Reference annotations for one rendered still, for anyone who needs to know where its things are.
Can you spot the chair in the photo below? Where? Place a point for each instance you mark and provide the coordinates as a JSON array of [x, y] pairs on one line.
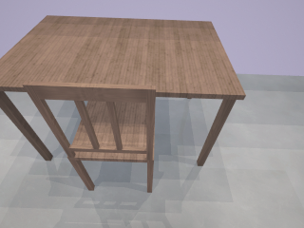
[[117, 123]]

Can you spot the table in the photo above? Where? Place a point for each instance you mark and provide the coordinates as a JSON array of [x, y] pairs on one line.
[[182, 58]]

